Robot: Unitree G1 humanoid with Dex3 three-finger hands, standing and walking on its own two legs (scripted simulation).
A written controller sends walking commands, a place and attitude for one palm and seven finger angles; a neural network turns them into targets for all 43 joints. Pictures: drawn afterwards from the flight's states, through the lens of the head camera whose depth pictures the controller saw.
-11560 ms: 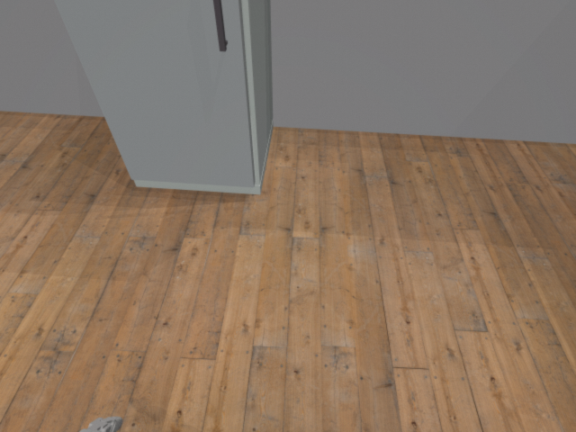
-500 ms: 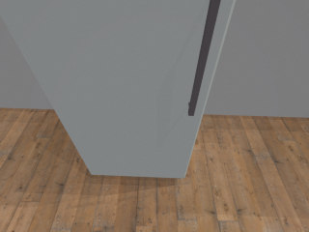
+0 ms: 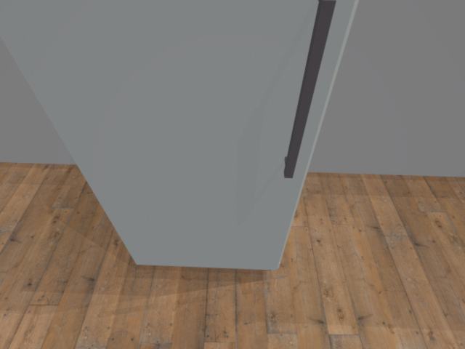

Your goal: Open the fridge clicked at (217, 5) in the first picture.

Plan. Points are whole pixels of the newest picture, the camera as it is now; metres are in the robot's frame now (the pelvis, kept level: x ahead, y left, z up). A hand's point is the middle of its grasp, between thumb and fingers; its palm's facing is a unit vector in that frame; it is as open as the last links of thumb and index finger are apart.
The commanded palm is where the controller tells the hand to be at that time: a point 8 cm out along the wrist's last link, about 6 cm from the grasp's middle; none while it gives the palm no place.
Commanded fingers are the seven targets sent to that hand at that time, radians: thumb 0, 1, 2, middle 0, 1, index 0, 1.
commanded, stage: look again from close up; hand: right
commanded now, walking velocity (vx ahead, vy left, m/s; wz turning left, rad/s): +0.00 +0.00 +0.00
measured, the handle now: (301, 103) +0.52 -0.10 +0.16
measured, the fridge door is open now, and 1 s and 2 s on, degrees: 0 0 0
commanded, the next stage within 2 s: raise the hand to about handle height in 0.58 s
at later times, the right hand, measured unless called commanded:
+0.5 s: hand out of the picture +0.03 -0.21 -0.17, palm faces -0.01 +0.97 -0.26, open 7.4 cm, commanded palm none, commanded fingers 0.00 -0.90 -0.90 0.20 0.30 0.20 0.30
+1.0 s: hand (364, 324) +0.18 -0.19 -0.02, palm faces +0.01 +1.00 -0.08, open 8.1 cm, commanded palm +0.12 -0.26 -0.03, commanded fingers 0.00 -0.50 -0.73 0.23 0.56 0.23 0.56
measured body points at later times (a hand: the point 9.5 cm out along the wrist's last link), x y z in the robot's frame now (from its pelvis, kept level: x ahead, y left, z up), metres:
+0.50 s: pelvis +0.01 +0.00 +0.00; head +0.01 +0.00 +0.45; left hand +0.05 +0.26 -0.15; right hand +0.03 -0.26 -0.15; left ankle -0.04 +0.13 -0.75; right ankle +0.02 -0.08 -0.75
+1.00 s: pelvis -0.03 +0.03 -0.06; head +0.00 +0.02 +0.39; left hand +0.17 +0.27 -0.12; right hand +0.18 -0.25 -0.01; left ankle -0.04 +0.13 -0.75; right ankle +0.02 -0.08 -0.75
